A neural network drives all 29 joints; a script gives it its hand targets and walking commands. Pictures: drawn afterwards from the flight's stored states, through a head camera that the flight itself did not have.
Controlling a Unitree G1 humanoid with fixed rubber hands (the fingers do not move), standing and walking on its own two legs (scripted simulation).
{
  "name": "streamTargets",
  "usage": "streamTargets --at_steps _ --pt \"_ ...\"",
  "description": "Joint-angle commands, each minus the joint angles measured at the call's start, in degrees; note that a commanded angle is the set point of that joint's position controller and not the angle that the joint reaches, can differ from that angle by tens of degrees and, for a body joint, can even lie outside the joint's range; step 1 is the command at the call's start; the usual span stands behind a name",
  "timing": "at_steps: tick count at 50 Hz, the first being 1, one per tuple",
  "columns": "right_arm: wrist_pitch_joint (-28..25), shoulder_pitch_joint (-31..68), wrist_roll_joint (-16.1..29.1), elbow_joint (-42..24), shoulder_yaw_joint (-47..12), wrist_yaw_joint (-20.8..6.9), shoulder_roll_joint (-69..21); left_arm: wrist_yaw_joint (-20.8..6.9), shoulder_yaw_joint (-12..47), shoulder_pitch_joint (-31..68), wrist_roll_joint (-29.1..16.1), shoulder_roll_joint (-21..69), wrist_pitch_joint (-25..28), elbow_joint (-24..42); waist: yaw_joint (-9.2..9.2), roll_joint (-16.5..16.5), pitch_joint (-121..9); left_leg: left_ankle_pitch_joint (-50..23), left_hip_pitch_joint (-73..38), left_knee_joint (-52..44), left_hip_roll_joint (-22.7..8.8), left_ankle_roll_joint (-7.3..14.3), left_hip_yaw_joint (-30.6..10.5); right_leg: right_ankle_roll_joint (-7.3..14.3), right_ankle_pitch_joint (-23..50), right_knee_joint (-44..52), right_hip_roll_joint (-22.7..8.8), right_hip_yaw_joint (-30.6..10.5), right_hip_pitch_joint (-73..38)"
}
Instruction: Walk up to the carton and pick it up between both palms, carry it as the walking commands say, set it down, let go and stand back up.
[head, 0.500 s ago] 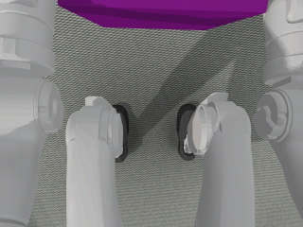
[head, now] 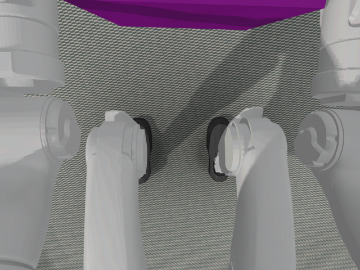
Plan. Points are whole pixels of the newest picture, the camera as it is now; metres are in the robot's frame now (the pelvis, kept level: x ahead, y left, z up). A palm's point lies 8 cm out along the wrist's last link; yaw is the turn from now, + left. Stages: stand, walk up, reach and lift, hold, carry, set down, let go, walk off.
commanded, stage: reach and lift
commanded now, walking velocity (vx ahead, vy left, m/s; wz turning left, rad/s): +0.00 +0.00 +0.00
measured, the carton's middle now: out of the picture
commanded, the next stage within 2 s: none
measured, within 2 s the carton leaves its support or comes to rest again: neither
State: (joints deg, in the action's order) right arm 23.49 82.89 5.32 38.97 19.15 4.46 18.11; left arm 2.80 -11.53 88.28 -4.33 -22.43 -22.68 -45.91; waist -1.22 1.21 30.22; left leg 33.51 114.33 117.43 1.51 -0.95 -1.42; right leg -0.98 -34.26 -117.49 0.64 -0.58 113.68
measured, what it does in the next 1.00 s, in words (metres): rises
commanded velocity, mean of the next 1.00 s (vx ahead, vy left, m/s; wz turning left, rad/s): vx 0.00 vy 0.00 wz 0.00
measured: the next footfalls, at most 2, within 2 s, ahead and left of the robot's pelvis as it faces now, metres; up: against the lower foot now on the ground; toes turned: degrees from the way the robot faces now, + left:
none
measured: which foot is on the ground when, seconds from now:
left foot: down 0.00-1.00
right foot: down 0.00-1.00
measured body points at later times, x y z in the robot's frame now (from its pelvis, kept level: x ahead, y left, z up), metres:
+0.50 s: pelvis -0.02 +0.00 +0.05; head +0.35 +0.01 +0.29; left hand +0.57 +0.18 -0.08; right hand +0.55 -0.19 -0.07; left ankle +0.12 +0.12 -0.39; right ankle +0.11 -0.12 -0.39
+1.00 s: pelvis -0.03 +0.00 +0.11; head +0.33 +0.00 +0.37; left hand +0.55 +0.17 -0.01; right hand +0.53 -0.20 -0.01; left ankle +0.12 +0.12 -0.39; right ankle +0.11 -0.12 -0.39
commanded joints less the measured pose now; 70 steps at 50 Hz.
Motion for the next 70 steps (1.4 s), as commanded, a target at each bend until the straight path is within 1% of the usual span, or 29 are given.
streamTargets --at_steps 1,4,6,8,10,12,14,15,18,20,21,23,27,28,30,31,33,35,37,44,47,52,55,56,58,62,66,68,70 --pt "-2.3 46.0 7.7 -12.7 -27.3 -15.3 -49.9 -15.3 21.5 37.7 -6.9 55.0 1.0 12.8 0.89 -5.1 -119.1 -30.6 -45.6 -10.9 5.4 0.7 5.5 0.9 29.2 11.4 6.6 5.6 -36.2" --pt "-1.8 45.9 5.7 -11.7 -27.2 -16.1 -52.8 -16.7 19.3 34.3 -5.9 58.0 1.0 9.9 0.21 -1.4 -117.3 -27.3 -41.5 -11.7 5.5 1.2 5.8 0.8 27.1 13.2 5.9 5.0 -38.4" --pt "-2.3 49.3 8.1 -20.7 -29.9 -16.1 -52.7 -16.8 21.5 36.0 -7.2 58.3 1.2 16.2 0.09 -3.2 -128.6 -32.2 -46.7 -12.0 5.9 1.2 6.1 0.6 34.3 13.9 6.2 4.0 -46.4" --pt "-0.7 44.5 7.2 -13.5 -27.9 -16.2 -53.7 -16.4 22.0 40.6 -8.0 56.4 0.8 21.2 -2.55 -1.8 -129.2 -32.3 -49.5 -13.4 5.8 1.0 4.8 0.2 32.1 13.4 6.8 6.6 -43.5" --pt "0.1 42.2 5.2 -9.5 -25.7 -16.5 -52.6 -16.8 19.3 38.2 -5.8 55.1 0.1 14.5 -0.85 -2.0 -122.0 -27.5 -43.1 -14.3 6.1 0.8 6.0 0.5 28.4 15.5 6.6 5.4 -40.5" --pt "-0.6 45.7 7.2 -18.5 -29.9 -16.8 -53.3 -17.1 23.9 38.4 -8.4 58.1 -0.1 19.1 -0.97 -2.6 -132.0 -29.7 -49.2 -15.4 5.9 0.6 5.7 0.7 30.9 16.6 6.6 4.9 -46.4" --pt "0.0 45.7 6.2 -13.1 -27.7 -16.9 -53.2 -16.7 19.2 37.0 -5.4 56.5 -0.2 16.9 0.74 -3.4 -124.3 -27.9 -45.7 -16.3 6.0 1.0 5.8 0.6 28.0 17.2 6.4 5.0 -41.6" --pt "0.0 46.0 6.9 -17.2 -29.4 -17.0 -54.3 -16.7 22.7 39.4 -7.6 57.6 -0.3 20.7 -1.47 -1.9 -131.4 -28.7 -50.5 -17.0 6.0 0.8 5.2 0.2 29.0 17.6 6.8 5.8 -44.8" --pt "0.7 50.0 7.2 -18.7 -29.5 -16.8 -51.4 -16.7 19.5 36.7 -5.6 56.2 -1.6 15.5 1.19 -0.9 -128.2 -26.4 -47.8 -18.4 6.0 1.3 6.0 -0.2 26.3 19.0 6.6 5.0 -45.4" --pt "1.7 44.9 4.8 -13.4 -27.3 -17.4 -52.4 -17.7 19.9 39.1 -5.8 56.3 -1.8 16.1 -1.54 -1.1 -126.2 -22.7 -46.5 -19.3 5.9 0.9 5.5 0.3 23.8 20.3 6.2 5.3 -43.9" --pt "1.7 44.1 4.4 -9.8 -26.3 -17.8 -53.3 -18.0 17.8 35.3 -4.2 57.5 -1.9 10.9 -0.63 -0.4 -120.7 -20.2 -45.0 -19.9 5.5 1.3 6.2 0.3 19.8 21.5 6.0 5.4 -41.6" --pt "1.2 45.7 6.3 -15.9 -28.5 -18.4 -56.9 -18.4 21.1 36.9 -5.1 59.8 -2.0 16.0 0.67 -2.4 -131.0 -23.8 -51.5 -20.8 6.1 0.8 6.8 0.4 24.6 22.1 6.8 5.5 -45.6" --pt "1.6 48.6 7.4 -20.5 -30.0 -18.6 -54.6 -18.1 24.1 41.1 -7.4 59.9 -2.4 22.4 -1.67 -4.3 -139.7 -28.0 -59.4 -22.9 6.2 0.5 4.9 0.1 27.2 23.0 7.1 6.4 -48.5" --pt "2.4 45.6 4.6 -13.1 -26.7 -18.8 -52.7 -18.1 21.6 40.3 -5.3 57.5 -2.7 18.5 -2.16 -4.3 -130.7 -23.0 -53.6 -22.9 5.6 0.5 5.0 0.5 22.2 23.5 6.5 6.0 -43.5" --pt "2.2 46.9 6.3 -17.9 -28.5 -19.7 -54.8 -18.5 22.9 38.6 -7.0 62.3 -3.0 19.1 -2.16 -3.2 -134.9 -22.9 -58.5 -24.5 5.6 0.3 5.4 0.7 21.8 24.8 7.0 6.7 -46.0" --pt "2.1 46.6 6.4 -17.1 -28.4 -19.7 -55.7 -18.7 22.0 37.0 -5.6 61.6 -2.9 18.7 0.07 -5.8 -134.0 -25.0 -57.5 -24.7 6.0 0.4 5.8 0.7 24.0 25.0 6.9 5.7 -46.5" --pt "2.0 50.3 8.1 -22.2 -30.8 -19.4 -54.7 -18.3 24.0 39.8 -7.4 61.0 -2.7 23.1 -2.13 -3.1 -139.8 -26.1 -61.2 -25.2 6.1 0.8 4.5 0.1 24.7 25.6 7.0 6.4 -49.6" --pt "3.2 42.9 3.6 -9.6 -25.8 -19.9 -55.7 -18.7 18.5 37.2 -3.8 59.6 -2.9 15.2 -1.57 -0.7 -124.2 -19.1 -52.0 -26.3 5.9 1.0 5.7 0.3 18.5 26.9 6.6 6.4 -44.2" --pt "2.8 42.8 4.4 -12.7 -26.7 -20.4 -56.8 -19.5 20.4 35.9 -3.7 60.6 -3.3 14.7 -0.2 -3.6 -127.1 -19.8 -54.6 -27.5 5.5 0.9 5.0 0.5 19.6 27.8 6.6 5.5 -45.3" --pt "3.1 44.0 6.8 -20.0 -30.6 -20.7 -58.7 -19.8 22.5 36.7 -5.6 62.4 -3.3 22.4 0.75 -3.2 -138.0 -25.4 -61.7 -29.6 6.7 1.2 5.0 0.2 25.2 30.4 7.3 4.5 -53.9" --pt "3.6 41.1 4.7 -17.4 -30.2 -20.3 -58.6 -20.5 22.2 35.0 -5.3 61.0 -3.3 21.4 -1.99 0.5 -135.7 -23.2 -55.9 -29.8 6.5 1.3 5.6 -0.2 25.4 31.8 7.2 4.6 -57.3" --pt "2.9 41.6 6.8 -21.9 -33.5 -20.3 -60.2 -20.7 23.0 28.7 -4.3 61.5 -3.5 18.9 2.5 -1.0 -135.3 -24.7 -60.6 -32.1 6.5 1.4 5.5 -0.4 26.0 33.4 7.4 3.5 -59.2" --pt "3.4 36.1 6.8 -21.3 -34.9 -20.4 -63.7 -20.7 27.2 35.0 -6.2 61.7 -2.6 29.2 1.11 -0.9 -141.9 -26.4 -67.0 -33.6 6.7 1.4 4.3 -0.5 27.2 34.5 7.7 3.6 -61.7" --pt "3.4 34.7 4.5 -16.2 -31.3 -20.1 -60.8 -20.7 24.3 31.8 -4.7 61.5 -2.9 22.8 0.42 -1.5 -134.2 -26.0 -61.6 -34.0 6.4 0.9 4.0 -0.1 26.6 34.5 7.5 3.5 -57.8" --pt "2.5 39.0 4.5 -21.2 -32.1 -19.9 -57.9 -21.2 23.7 27.0 -4.9 64.1 -3.4 19.3 0.25 -2.9 -135.3 -24.2 -62.6 -34.6 6.5 1.1 4.4 -0.1 24.5 36.0 7.0 2.9 -60.8" --pt "3.1 34.2 4.3 -18.9 -32.3 -20.6 -61.5 -21.4 26.1 29.6 -5.6 64.6 -3.1 23.8 -1.29 -1.0 -138.0 -25.6 -66.6 -36.7 6.7 0.9 3.4 -0.2 26.6 37.1 7.8 4.0 -62.4" --pt "3.3 34.8 6.8 -21.1 -34.7 -20.4 -62.7 -21.2 26.7 30.5 -6.0 62.6 -2.7 28.8 0.47 -3.2 -141.2 -25.9 -68.3 -38.4 6.7 1.5 3.7 -0.6 27.2 39.2 7.6 2.8 -66.5" --pt "3.1 34.0 5.3 -22.3 -35.4 -20.1 -62.4 -21.5 25.5 23.9 -5.1 64.4 -2.9 23.5 -0.05 1.7 -137.4 -25.6 -67.1 -38.1 6.7 1.7 3.6 -0.6 25.3 40.9 7.4 2.6 -65.8" --pt "2.8 32.9 3.9 -20.0 -33.0 -20.3 -61.2 -21.7 25.0 24.6 -4.3 64.2 -3.0 20.9 -0.08 -0.8 -131.8 -25.5 -65.8 -39.7 6.7 1.2 3.4 -0.3 26.3 40.8 7.7 3.0 -63.4"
